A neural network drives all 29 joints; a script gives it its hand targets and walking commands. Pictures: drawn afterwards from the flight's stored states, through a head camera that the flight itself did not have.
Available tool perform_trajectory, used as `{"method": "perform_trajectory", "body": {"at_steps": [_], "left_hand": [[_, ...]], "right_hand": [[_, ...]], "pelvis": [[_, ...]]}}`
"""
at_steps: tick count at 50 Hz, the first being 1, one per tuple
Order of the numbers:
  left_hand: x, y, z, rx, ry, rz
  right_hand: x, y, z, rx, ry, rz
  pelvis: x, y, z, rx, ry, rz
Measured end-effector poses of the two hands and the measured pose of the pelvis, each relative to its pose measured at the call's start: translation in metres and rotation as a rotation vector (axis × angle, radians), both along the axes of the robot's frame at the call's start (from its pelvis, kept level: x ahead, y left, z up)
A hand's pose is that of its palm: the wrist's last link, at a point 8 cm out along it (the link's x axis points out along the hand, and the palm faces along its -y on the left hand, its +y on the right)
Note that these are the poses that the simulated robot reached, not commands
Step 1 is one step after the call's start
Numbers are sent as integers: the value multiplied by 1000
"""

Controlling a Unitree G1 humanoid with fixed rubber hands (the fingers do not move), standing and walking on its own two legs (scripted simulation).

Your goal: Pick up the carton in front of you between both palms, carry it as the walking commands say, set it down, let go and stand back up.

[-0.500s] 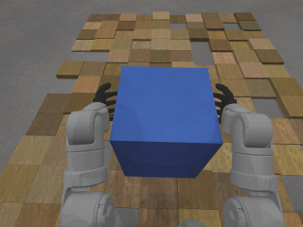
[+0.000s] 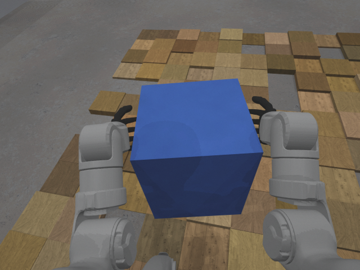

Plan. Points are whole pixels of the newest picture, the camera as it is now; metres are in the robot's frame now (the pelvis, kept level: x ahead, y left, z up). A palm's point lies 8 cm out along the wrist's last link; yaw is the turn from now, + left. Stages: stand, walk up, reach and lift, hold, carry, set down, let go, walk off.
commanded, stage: carry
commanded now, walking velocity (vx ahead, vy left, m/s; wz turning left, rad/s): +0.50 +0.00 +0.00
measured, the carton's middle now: (193, 152) +0.37 +0.02 +0.05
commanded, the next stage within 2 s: none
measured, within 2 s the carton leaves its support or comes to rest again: neither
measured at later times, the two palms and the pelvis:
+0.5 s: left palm (169, 55) +0.71 +0.11 +0.09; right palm (269, 56) +0.67 -0.19 +0.10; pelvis +0.34 +0.00 -0.01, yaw -3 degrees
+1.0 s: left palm out of the picture +1.01 +0.12 +0.17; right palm out of the picture +1.02 -0.18 +0.17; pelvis +0.65 -0.04 +0.01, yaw -1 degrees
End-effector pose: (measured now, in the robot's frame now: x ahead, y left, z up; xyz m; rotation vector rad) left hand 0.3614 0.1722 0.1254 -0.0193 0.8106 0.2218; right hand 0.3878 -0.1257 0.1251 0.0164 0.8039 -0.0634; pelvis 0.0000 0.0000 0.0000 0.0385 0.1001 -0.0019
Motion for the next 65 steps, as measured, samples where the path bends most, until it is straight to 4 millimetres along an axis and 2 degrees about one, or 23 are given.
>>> {"method": "perform_trajectory", "body": {"at_steps": [5,11,13,16,19,23,27,31,36,41,47,50,53,57,65], "left_hand": [[70,-3,-22,-6,-19,-11],[174,-8,-43,-20,-98,-80],[207,-15,-50,-30,-101,-117],[245,-30,-54,-33,-74,-165],[280,-45,-49,-43,-72,-190],[326,-58,-38,-49,-104,-196],[373,-69,-30,-33,-122,-183],[423,-78,-28,4,-118,-161],[461,-71,-29,46,-42,-88],[507,-58,-8,41,-51,-31],[594,-51,28,27,-157,-33],[644,-48,40,22,-204,-57],[697,-45,44,18,-237,-94],[757,-47,36,-5,-182,-138],[853,-66,16,-46,-70,-157]], "right_hand": [[63,-4,-23,15,-17,-35],[144,-9,-41,-15,-98,-90],[166,-16,-46,-45,-101,-110],[189,-30,-51,-49,-74,-156],[214,-44,-46,-39,-72,-199],[260,-57,-32,-31,-104,-218],[315,-68,-22,-34,-122,-191],[379,-79,-22,-39,-119,-134],[449,-72,-24,-44,-49,-26],[508,-58,-5,-35,-59,23],[586,-53,27,-27,-163,-6],[628,-50,41,-35,-210,-30],[672,-47,49,-52,-242,-56],[718,-49,43,-81,-184,-90],[793,-66,19,-54,-70,-169]], "pelvis": [[70,4,-4,-4,10,-9],[171,16,-30,-30,-11,-38],[195,18,-33,-19,-7,-42],[228,20,-27,-33,3,-40],[262,20,-19,-48,10,-44],[312,11,-15,-58,14,-45],[369,-6,-16,-62,10,-40],[431,-28,-22,-92,-2,-21],[483,-48,-6,-70,-8,-16],[533,-56,14,-42,-6,-15],[604,-50,15,-50,1,-15],[649,-41,6,-67,-3,-16],[697,-29,-13,-72,-16,-23],[739,-18,-18,-49,-10,-18],[825,-12,-7,-54,3,-23]]}}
